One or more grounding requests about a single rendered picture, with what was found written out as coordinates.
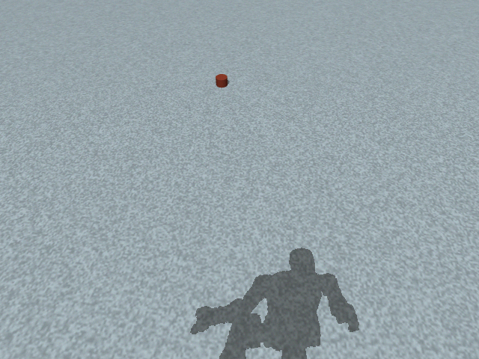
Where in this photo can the tin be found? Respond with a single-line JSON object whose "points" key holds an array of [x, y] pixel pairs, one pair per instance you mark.
{"points": [[221, 80]]}

